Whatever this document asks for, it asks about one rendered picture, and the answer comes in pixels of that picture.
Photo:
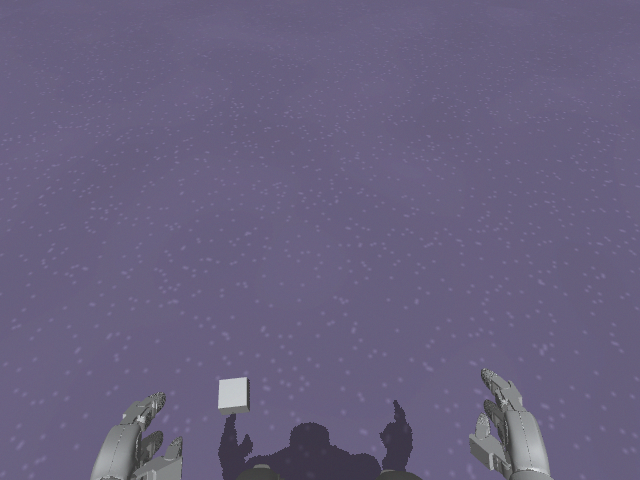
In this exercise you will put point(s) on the left robot hand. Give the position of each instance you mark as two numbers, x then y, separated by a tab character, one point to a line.
124	456

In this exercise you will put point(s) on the small box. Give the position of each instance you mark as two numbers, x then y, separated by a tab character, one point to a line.
234	396

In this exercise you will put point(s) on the right robot hand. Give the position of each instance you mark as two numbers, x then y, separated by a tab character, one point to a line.
518	431

